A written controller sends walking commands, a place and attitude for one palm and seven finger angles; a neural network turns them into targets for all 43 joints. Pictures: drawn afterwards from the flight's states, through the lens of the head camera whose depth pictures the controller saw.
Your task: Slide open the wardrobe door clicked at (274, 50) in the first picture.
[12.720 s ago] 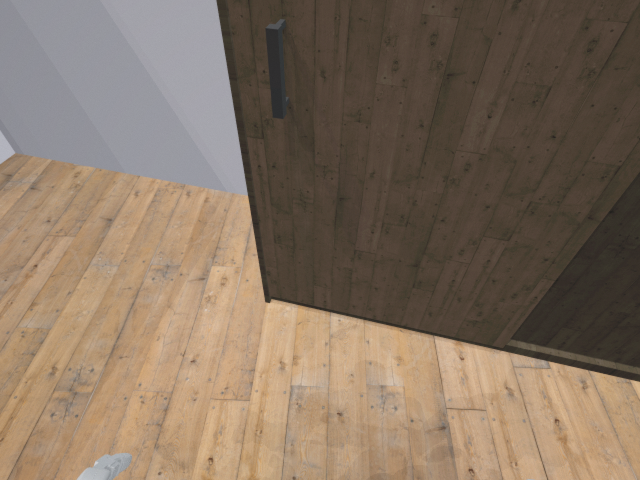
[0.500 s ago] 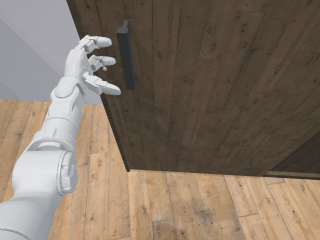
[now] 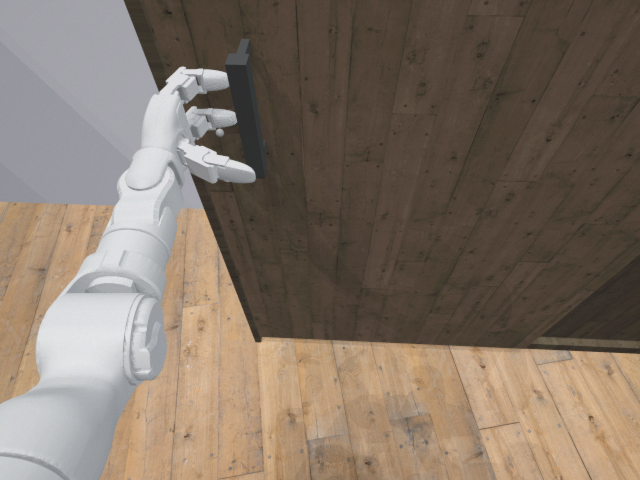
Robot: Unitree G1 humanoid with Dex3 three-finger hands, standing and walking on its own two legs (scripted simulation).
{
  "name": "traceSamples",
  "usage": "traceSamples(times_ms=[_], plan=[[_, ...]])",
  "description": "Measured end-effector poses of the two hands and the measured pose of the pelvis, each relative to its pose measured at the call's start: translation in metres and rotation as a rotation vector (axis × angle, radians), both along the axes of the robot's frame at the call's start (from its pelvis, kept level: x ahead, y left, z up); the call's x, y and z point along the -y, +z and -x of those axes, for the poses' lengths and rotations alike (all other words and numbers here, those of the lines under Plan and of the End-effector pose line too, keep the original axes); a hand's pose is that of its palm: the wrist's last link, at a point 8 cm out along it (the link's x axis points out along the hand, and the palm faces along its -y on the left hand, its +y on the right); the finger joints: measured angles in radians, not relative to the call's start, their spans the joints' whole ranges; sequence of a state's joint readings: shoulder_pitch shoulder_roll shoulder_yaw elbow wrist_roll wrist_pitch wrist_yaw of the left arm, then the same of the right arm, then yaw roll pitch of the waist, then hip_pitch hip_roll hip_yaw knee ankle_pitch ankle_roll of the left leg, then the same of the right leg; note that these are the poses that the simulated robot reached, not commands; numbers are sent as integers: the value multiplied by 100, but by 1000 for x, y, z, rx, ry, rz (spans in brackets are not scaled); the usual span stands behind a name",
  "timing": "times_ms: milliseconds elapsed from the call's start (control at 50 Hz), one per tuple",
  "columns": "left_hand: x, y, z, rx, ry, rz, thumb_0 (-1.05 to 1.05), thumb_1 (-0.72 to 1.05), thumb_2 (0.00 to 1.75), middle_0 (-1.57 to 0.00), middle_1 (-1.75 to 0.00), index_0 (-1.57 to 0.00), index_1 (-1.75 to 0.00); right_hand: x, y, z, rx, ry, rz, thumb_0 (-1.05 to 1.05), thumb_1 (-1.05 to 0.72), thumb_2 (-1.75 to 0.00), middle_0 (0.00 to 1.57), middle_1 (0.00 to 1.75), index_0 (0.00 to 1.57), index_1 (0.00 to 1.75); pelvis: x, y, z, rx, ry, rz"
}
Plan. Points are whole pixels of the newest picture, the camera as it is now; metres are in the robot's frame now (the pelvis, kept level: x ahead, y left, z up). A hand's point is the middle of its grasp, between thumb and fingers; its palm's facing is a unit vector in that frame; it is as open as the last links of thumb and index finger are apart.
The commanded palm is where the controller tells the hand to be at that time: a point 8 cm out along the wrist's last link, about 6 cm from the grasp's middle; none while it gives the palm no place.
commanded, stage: feel for the door with the fingertips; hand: left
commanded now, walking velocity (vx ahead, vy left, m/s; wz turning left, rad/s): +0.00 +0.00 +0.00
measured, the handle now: (251, 113) +0.54 +0.06 +0.15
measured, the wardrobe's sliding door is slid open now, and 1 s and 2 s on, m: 0.00 0.00 0.00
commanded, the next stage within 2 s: slide the fingers in behind the handle in 0.12 s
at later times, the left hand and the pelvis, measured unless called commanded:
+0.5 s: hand (227, 132) +0.50 +0.09 +0.16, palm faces -0.11 -0.99 +0.00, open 13.8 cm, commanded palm +0.48 +0.14 +0.16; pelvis -0.01 +0.00 +0.00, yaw +0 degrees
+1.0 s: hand (242, 137) +0.49 +0.07 +0.16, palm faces -0.11 -0.99 -0.01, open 14.0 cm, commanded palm +0.47 +0.12 +0.16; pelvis +0.01 +0.00 +0.00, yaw -1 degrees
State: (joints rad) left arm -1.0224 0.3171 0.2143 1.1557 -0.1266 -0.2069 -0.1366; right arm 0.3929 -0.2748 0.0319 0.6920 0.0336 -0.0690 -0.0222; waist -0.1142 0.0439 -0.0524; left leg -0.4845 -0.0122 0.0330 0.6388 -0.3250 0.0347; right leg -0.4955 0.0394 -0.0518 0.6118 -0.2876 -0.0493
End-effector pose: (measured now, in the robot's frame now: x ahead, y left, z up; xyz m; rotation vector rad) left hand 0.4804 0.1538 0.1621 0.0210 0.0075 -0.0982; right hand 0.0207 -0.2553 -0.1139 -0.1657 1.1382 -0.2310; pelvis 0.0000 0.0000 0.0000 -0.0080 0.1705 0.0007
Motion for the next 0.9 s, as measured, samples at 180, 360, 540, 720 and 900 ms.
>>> traceSamples(times_ms=[180, 360, 540, 720, 900], plan=[[8, -1, -1, -2, 0, 15, -1, -50, 30, -32, -122, -31, -123, 6, 1, 15, -33, -1, 15, 1, -90, -90, 20, 29, 20, 30, 1, -1, 2, -8, 7, 0], [7, -1, -4, 2, 2, -1, -1, -50, 30, -35, -123, -34, -126, 7, 2, 28, -52, -9, 20, 1, -90, -90, 20, 29, 20, 30, 1, -3, 8, -19, 8, 1], [8, -3, -2, 1, -11, 23, -1, -50, 30, -32, -122, -32, -123, 3, 2, 32, -43, -28, 13, 1, -90, -90, 20, 29, 20, 30, 0, -2, 7, -15, -6, 1], [19, -10, 3, -4, -34, 13, -1, -50, 30, -30, -121, -30, -121, -2, 0, 18, -20, -20, -2, 1, -90, -90, 20, 29, 20, 30, -3, -2, 3, -10, -8, 1], [27, -9, 3, 17, -11, 14, -1, -50, 30, -30, -120, -30, -121, -4, -1, -3, 25, -15, -14, 1, -90, -90, 20, 29, 20, 30, -2, -1, -4, -3, -16, -3]])
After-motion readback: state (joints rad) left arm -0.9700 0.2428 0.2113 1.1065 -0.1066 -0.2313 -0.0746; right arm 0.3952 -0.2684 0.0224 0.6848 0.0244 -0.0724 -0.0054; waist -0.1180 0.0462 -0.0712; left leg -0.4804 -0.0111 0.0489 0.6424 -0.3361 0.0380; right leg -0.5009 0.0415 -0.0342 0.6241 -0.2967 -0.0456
